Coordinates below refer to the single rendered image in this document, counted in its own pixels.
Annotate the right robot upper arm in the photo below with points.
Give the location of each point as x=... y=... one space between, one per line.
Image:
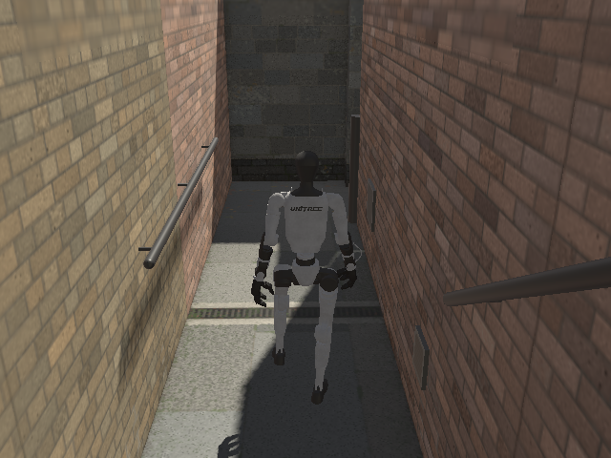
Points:
x=335 y=202

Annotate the left robot thigh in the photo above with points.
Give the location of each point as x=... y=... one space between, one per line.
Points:
x=282 y=277

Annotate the left robot hand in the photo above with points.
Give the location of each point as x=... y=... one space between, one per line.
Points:
x=256 y=291

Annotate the right robot hand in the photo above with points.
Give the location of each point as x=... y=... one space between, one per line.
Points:
x=351 y=275

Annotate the left robot upper arm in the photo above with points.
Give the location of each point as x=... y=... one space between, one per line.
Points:
x=272 y=217

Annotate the right robot forearm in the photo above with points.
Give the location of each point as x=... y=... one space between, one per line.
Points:
x=348 y=255

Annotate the left robot forearm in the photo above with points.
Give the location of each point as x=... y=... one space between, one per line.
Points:
x=263 y=261

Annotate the robot torso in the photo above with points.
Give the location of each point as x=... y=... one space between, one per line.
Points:
x=305 y=231

